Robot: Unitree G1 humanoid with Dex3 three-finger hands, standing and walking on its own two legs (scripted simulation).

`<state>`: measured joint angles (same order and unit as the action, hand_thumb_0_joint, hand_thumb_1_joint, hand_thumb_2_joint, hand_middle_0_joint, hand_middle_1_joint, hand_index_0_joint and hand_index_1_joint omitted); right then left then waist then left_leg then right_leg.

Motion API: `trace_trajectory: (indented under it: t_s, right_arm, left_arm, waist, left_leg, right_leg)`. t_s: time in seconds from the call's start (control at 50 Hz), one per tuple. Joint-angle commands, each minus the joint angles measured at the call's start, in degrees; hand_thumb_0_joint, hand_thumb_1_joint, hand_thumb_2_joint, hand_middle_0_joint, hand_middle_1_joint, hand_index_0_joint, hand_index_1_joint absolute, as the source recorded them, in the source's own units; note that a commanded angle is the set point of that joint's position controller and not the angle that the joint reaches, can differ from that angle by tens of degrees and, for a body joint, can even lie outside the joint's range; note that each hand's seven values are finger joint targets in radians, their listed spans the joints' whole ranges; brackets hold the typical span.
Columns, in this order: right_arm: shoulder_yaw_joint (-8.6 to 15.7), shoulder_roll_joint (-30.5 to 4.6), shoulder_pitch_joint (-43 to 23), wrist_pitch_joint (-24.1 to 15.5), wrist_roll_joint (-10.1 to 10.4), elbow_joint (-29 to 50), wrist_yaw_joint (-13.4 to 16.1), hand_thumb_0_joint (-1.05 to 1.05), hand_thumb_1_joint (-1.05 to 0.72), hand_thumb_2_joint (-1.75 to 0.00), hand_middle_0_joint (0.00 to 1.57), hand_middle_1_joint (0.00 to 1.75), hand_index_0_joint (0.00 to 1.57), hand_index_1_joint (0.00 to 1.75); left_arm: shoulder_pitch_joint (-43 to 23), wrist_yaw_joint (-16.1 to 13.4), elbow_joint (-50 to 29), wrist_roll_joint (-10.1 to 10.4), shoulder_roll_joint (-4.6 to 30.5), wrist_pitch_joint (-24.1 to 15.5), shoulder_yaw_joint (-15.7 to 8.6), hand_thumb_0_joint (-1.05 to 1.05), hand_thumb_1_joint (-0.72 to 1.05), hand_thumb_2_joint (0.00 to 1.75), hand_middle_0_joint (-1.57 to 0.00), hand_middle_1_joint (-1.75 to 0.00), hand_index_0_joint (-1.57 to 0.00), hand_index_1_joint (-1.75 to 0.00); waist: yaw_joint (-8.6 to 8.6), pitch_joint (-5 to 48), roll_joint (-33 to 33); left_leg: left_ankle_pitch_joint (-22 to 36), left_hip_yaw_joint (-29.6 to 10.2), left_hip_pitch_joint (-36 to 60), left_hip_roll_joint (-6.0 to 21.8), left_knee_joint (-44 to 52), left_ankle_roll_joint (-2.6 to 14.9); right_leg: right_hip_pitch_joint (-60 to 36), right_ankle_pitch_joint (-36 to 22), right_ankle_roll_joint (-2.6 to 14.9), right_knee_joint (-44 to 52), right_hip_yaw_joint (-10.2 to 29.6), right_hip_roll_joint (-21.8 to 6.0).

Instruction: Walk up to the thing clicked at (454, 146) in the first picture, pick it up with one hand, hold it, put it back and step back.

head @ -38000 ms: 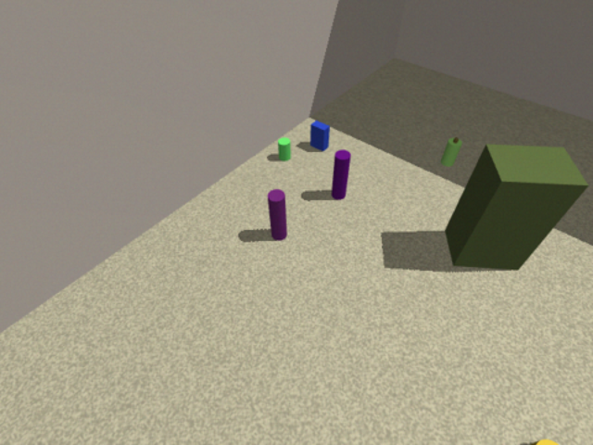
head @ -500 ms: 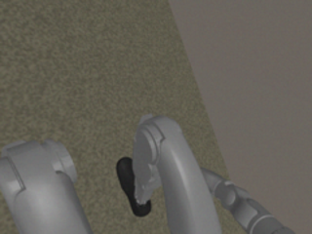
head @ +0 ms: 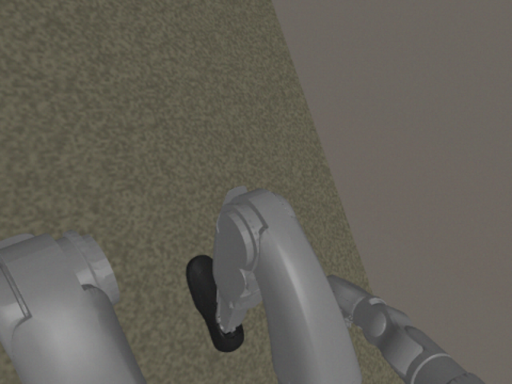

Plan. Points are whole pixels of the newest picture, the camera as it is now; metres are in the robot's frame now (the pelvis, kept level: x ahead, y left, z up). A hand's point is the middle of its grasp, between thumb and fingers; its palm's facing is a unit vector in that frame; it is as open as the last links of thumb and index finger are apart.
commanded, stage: settle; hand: left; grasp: from the side
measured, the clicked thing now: out of the picture +0.43 +0.30 -0.20
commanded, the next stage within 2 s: lift in 1.96 s
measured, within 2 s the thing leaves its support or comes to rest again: leaves its support in 0.18 s
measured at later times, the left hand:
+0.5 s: hand out of the picture +0.42 +0.31 -0.11, palm faces +0.38 -0.92 -0.01, open 9.5 cm
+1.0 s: hand out of the picture +0.39 +0.32 -0.01, palm faces +0.36 -0.93 -0.05, open 9.4 cm
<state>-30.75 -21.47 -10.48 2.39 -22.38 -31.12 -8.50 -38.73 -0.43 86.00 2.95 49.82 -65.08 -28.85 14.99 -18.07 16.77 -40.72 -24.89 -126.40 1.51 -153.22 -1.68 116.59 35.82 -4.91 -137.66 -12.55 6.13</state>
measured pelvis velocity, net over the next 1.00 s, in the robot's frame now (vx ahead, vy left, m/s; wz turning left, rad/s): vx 0.02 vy -0.02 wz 0.13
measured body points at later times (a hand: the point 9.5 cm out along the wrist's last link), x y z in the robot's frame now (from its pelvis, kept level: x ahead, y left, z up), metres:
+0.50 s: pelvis +0.00 -0.01 +0.01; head +0.20 +0.19 +0.36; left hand +0.39 +0.36 -0.11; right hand +0.19 -0.24 -0.03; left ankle +0.08 +0.13 -0.25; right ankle +0.15 -0.14 -0.25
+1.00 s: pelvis +0.02 -0.02 +0.04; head +0.20 +0.11 +0.43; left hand +0.37 +0.37 -0.01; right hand +0.22 -0.24 -0.05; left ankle +0.08 +0.13 -0.25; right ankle +0.15 -0.14 -0.25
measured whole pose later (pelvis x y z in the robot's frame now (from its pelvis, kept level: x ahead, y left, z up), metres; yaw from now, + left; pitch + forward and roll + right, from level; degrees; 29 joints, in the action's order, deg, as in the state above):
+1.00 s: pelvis +0.02 -0.02 +0.04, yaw +7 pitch +26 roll -11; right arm -10.5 -17.2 0.8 5.4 -7.5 -34.5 -6.6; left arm -30.3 8.9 49.6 8.2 30.1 -38.8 -22.6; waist 7.1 0.7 3.2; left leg -39.0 -13.3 -129.2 1.7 -140.8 -1.8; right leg 122.0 39.1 -3.2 -133.9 -5.3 0.9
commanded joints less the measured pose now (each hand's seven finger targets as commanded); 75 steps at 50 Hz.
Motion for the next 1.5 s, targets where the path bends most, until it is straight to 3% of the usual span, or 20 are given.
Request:
trace_trajectory:
  t_s: [0.0,0.04,0.2,0.24,0.4,0.48,0.54,0.62,0.74,0.76,0.84,0.88,0.94,1.02,1.18,1.22,1.26,1.34,1.38,1.48]
  right_arm:
    - [7.54,-20.66,0.8,0.6,-0.32,1.13,1.04,0.0,-0.9,-0.9,0.2,0.3,0.2,0.3]
    - [7.65,-20.65,1.23,0.96,-0.13,0.53,1.15,0.0,-0.9,-0.9,0.2,0.3,0.2,0.3]
    - [9.51,-20.55,2.16,1.09,0.59,0.53,0.99,0.0,-0.9,-0.9,0.2,0.3,0.2,0.3]
    - [10.15,-20.16,2.19,1.29,1.01,0.78,0.84,0.0,-0.9,-0.9,0.2,0.3,0.2,0.3]
    - [13.93,-19.12,5.16,1.32,3.8,0.63,0.53,0.0,-0.89,-0.9,0.2,0.3,0.2,0.3]
    - [15.89,-17.26,7.0,1.25,5.75,-0.25,0.45,0.0,-0.89,-0.9,0.2,0.3,0.2,0.3]
    - [18.04,-16.63,8.2,1.42,7.23,0.04,0.78,0.0,-0.89,-0.9,0.2,0.3,0.2,0.3]
    - [20.04,-14.51,10.88,1.52,9.39,-0.75,0.76,0.0,-0.89,-0.9,0.2,0.3,0.2,0.3]
    - [23.3,-12.86,13.03,2.13,12.06,-0.39,1.63,0.0,-0.88,-0.9,0.2,0.3,0.2,0.3]
    - [23.67,-12.72,13.33,2.21,12.44,0.02,1.73,0.0,-0.88,-0.9,0.2,0.3,0.2,0.3]
    - [25.4,-11.53,15.09,2.32,13.71,-0.14,2.37,0.0,-0.88,-0.9,0.2,0.3,0.2,0.3]
    - [26.05,-11.5,15.08,2.19,14.5,0.0,2.63,0.0,-0.88,-0.9,0.2,0.3,0.2,0.3]
    - [26.73,-10.96,16.05,2.02,15.13,-0.72,3.29,0.0,-0.88,-0.9,0.2,0.3,0.2,0.3]
    - [27.64,-9.57,16.53,1.79,15.68,-0.98,3.66,0.0,-0.88,-0.9,0.2,0.3,0.2,0.3]
    - [29.41,-8.53,18.79,1.38,16.62,-2.17,4.41,0.0,-0.89,-0.9,0.2,0.3,0.2,0.3]
    - [29.47,-8.03,17.82,1.13,16.97,-1.11,4.63,0.0,-0.89,-0.9,0.2,0.3,0.2,0.3]
    - [30.12,-7.98,19.13,1.05,17.09,-1.8,4.85,0.0,-0.89,-0.9,0.2,0.3,0.2,0.3]
    - [30.83,-7.53,19.64,0.79,17.26,-2.16,5.13,0.0,-0.9,-0.9,0.2,0.3,0.2,0.3]
    - [31.51,-7.64,19.99,0.64,17.41,-2.15,5.41,0.0,-0.9,-0.9,0.2,0.3,0.2,0.3]
    - [31.91,-7.26,19.7,0.22,17.76,-1.57,5.82,0.0,-0.9,-0.9,0.2,0.3,0.2,0.3]
  left_arm:
    - [-10.89,-0.16,-8.4,0.01,6.97,-3.95,0.39,0.0,0.51,1.24,-1.13,-1.24,-1.11,-1.26]
    - [-11.04,-0.09,-9.43,-0.3,9.73,-3.68,-0.68,0.0,0.5,1.25,-1.18,-1.28,-1.16,-1.3]
    - [-10.98,0.05,-16.81,0.08,9.56,-2.22,-1.77,0.0,0.41,1.28,-1.23,-1.35,-1.22,-1.37]
    - [-11.0,0.67,-18.09,-0.23,6.35,-1.06,0.7,0.0,0.42,1.3,-1.26,-1.37,-1.25,-1.39]
    - [-8.0,1.57,-27.82,1.49,4.09,4.74,0.6,0.0,0.36,1.29,-1.29,-1.39,-1.28,-1.41]
    - [-7.13,3.39,-32.33,2.34,-1.91,8.18,4.98,0.0,0.36,1.28,-1.3,-1.4,-1.29,-1.41]
    - [-8.82,3.81,-38.36,2.45,0.31,10.74,3.17,0.0,0.35,1.26,-1.28,-1.37,-1.28,-1.38]
    - [-6.28,4.48,-39.93,3.65,-5.07,14.92,4.72,0.0,0.36,1.23,-1.26,-1.34,-1.26,-1.36]
    - [-6.22,5.95,-45.52,3.63,-6.16,18.95,5.39,0.0,0.38,1.23,-1.27,-1.35,-1.26,-1.36]
    - [-5.08,6.55,-43.42,3.73,-8.73,19.75,6.91,0.0,0.38,1.23,-1.25,-1.34,-1.24,-1.35]
    - [-8.09,7.53,-50.12,4.64,-6.38,20.73,4.42,0.0,0.32,1.21,-1.23,-1.32,-1.22,-1.33]
    - [-4.11,8.88,-45.63,5.88,-11.15,22.24,6.26,0.0,0.3,1.2,-1.22,-1.31,-1.21,-1.33]
    - [-7.0,9.45,-48.55,6.17,-7.73,22.58,3.53,0.0,0.32,1.21,-1.22,-1.31,-1.22,-1.33]
    - [-5.87,10.05,-47.4,5.81,-10.75,23.51,4.66,0.0,0.29,1.22,-1.21,-1.32,-1.21,-1.34]
    - [-7.73,11.75,-50.21,6.47,-9.32,24.66,1.65,0.0,0.21,1.2,-1.21,-1.32,-1.21,-1.34]
    - [-3.55,12.1,-44.39,6.71,-13.79,25.94,3.6,0.0,0.2,1.21,-1.2,-1.32,-1.2,-1.34]
    - [-7.47,11.7,-48.88,6.72,-10.17,25.76,0.76,0.0,0.18,1.21,-1.2,-1.32,-1.19,-1.33]
    - [-6.42,12.79,-48.33,6.74,-13.65,26.69,2.84,0.0,0.18,1.19,-1.21,-1.31,-1.21,-1.32]
    - [-6.0,12.5,-47.65,5.93,-11.35,27.01,1.01,0.0,0.18,1.19,-1.21,-1.3,-1.2,-1.32]
    - [-7.78,12.81,-49.56,6.18,-12.8,27.25,2.23,0.0,0.17,1.18,-1.21,-1.3,-1.21,-1.32]
  waist:
    - [6.88,31.57,-32.78]
    - [6.21,31.61,-34.41]
    - [4.77,34.48,-36.43]
    - [5.37,34.6,-36.81]
    - [1.84,38.54,-36.84]
    - [1.01,39.76,-36.12]
    - [-1.02,41.94,-36.94]
    - [-2.46,43.77,-34.46]
    - [-4.43,47.89,-33.86]
    - [-3.9,47.41,-33.03]
    - [-5.86,52.51,-33.84]
    - [-5.56,51.69,-32.42]
    - [-6.49,54.07,-32.48]
    - [-6.55,54.05,-29.41]
    - [-8.32,59.1,-27.3]
    - [-7.79,56.88,-24.7]
    - [-8.95,59.98,-24.38]
    - [-8.45,60.88,-24.08]
    - [-9.22,60.69,-23.43]
    - [-9.17,60.69,-23.71]
  left_leg:
    - [8.59,6.36,24.0,3.9,19.65,-0.67]
    - [8.53,6.59,24.22,3.95,19.89,-0.73]
    - [8.49,7.48,25.48,3.94,20.6,-0.81]
    - [8.45,7.54,25.71,3.93,21.38,-1.05]
    - [6.23,9.67,23.58,3.04,23.02,-0.45]
    - [4.89,10.77,22.9,2.66,24.15,-0.11]
    - [3.62,11.57,22.7,2.44,25.58,0.21]
    - [1.74,13.0,20.62,1.74,26.54,0.74]
    - [2.37,14.41,21.32,1.16,28.4,1.18]
    - [2.15,14.61,21.19,0.97,28.98,1.28]
    - [3.28,15.67,23.46,0.76,30.19,1.4]
    - [3.61,16.0,23.94,0.72,30.76,1.44]
    - [5.33,16.87,24.08,0.57,30.74,1.62]
    - [4.75,18.07,22.54,0.3,31.55,2.09]
    - [8.35,19.95,23.3,0.08,31.88,2.49]
    - [7.43,20.35,21.02,0.02,32.04,2.78]
    - [8.12,21.0,22.15,0.06,31.98,2.85]
    - [10.49,21.18,23.36,0.18,32.34,2.85]
    - [9.98,21.46,23.39,0.26,32.77,3.03]
    - [7.92,21.63,24.22,0.33,34.38,3.03]
  right_leg:
    - [-13.67,-11.36,4.56,8.44,-8.88,1.09]
    - [-13.21,-10.96,4.81,8.26,-8.71,1.08]
    - [-13.11,-10.79,5.0,8.36,-8.02,0.71]
    - [-12.36,-10.73,5.06,8.3,-7.95,0.44]
    - [-11.38,-9.39,5.5,9.49,-6.07,-0.05]
    - [-9.83,-8.35,5.74,10.39,-4.92,-0.41]
    - [-8.14,-6.8,6.01,10.74,-3.87,-0.79]
    - [-8.48,-5.11,6.12,12.1,-2.52,-1.05]
    - [-6.81,-4.76,6.73,13.16,-0.53,-1.88]
    - [-6.59,-4.55,6.69,13.59,-0.33,-2.14]
    - [-7.55,-4.49,6.94,14.43,0.79,-2.47]
    - [-6.75,-4.61,7.0,14.84,1.13,-2.72]
    - [-8.28,-5.74,6.98,15.31,1.98,-3.08]
    - [-9.43,-4.85,6.79,17.19,2.77,-3.27]
    - [-13.53,-7.05,6.6,18.4,4.49,-3.86]
    - [-14.03,-6.36,6.33,19.53,4.71,-3.97]
    - [-16.27,-6.97,6.18,20.47,5.48,-4.07]
    - [-16.95,-9.09,6.14,20.57,5.97,-4.24]
    - [-17.09,-8.28,6.08,21.45,6.28,-4.28]
    - [-16.71,-6.03,6.3,22.75,6.54,-4.37]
